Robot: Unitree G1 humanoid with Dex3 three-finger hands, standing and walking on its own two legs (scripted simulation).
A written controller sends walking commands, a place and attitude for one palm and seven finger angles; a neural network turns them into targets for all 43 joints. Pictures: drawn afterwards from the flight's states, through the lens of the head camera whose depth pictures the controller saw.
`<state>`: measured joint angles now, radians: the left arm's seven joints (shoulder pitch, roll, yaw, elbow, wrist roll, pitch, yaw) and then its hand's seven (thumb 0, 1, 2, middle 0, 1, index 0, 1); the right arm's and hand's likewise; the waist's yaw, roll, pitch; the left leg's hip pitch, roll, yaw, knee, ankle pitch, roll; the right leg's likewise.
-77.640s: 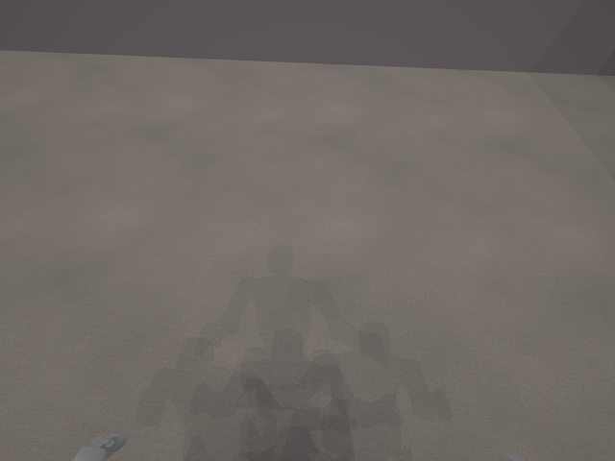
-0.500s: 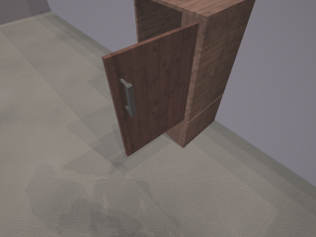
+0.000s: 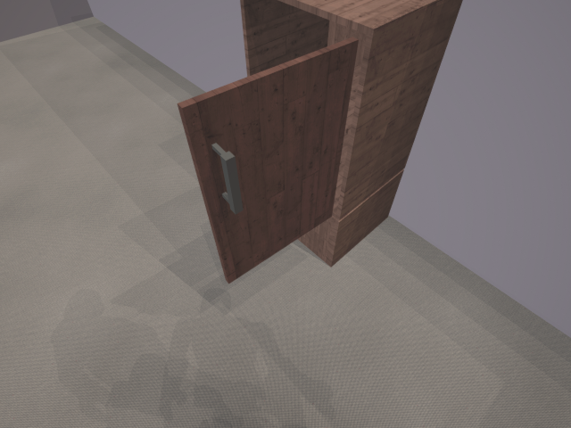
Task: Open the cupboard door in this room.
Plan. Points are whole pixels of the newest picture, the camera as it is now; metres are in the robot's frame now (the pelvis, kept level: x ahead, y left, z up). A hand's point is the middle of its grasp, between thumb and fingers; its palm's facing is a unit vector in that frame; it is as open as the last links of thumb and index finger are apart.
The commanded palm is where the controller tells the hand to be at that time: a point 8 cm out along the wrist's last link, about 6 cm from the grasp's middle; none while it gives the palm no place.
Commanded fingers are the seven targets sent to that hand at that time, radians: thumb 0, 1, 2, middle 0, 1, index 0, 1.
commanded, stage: stand and wait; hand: left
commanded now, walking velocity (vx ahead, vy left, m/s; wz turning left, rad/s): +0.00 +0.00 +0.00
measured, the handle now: (227, 179) +0.56 +0.16 -0.02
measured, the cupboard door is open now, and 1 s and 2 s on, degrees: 85 85 85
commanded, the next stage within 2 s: none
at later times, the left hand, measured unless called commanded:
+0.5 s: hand out of the picture +0.04 +0.21 -0.17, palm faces +0.01 -0.96 -0.28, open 7.4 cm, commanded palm none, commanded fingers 0.00 0.90 0.90 -0.20 -0.30 -0.20 -0.30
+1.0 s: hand out of the picture +0.03 +0.21 -0.17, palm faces +0.00 -0.97 -0.26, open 7.4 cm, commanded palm none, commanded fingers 0.00 0.90 0.90 -0.20 -0.30 -0.20 -0.30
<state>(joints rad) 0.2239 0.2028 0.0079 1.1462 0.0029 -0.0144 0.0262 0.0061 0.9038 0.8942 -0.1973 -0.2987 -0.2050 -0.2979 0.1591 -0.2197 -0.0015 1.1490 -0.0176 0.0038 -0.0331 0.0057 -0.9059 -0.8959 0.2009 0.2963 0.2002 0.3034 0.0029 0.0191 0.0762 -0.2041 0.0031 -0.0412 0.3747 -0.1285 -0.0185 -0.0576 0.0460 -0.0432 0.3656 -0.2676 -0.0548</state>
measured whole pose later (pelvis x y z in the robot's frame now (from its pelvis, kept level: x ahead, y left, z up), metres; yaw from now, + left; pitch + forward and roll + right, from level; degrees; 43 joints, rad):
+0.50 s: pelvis +0.01 +0.00 +0.00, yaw +0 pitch -2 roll +0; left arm 0.19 0.23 0.01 1.13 0.00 -0.02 0.02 0.01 0.90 0.89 -0.20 -0.30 -0.21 -0.30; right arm 0.15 -0.24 0.00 1.15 -0.02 0.00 -0.03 0.01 -0.91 -0.90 0.20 0.30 0.20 0.30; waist 0.00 0.02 0.07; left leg -0.18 0.01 -0.03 0.35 -0.13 -0.02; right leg -0.04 0.05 -0.03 0.34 -0.26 -0.06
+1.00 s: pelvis +0.01 +0.00 +0.00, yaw -1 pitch -2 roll +0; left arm 0.21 0.22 0.00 1.14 0.00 -0.02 0.02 0.01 0.90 0.89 -0.20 -0.30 -0.21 -0.30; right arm 0.15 -0.23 0.01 1.16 -0.02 0.00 -0.03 0.01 -0.91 -0.90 0.20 0.30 0.20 0.30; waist 0.00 0.01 0.07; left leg -0.18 0.00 -0.02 0.34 -0.13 -0.02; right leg -0.03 0.04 -0.03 0.33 -0.26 -0.05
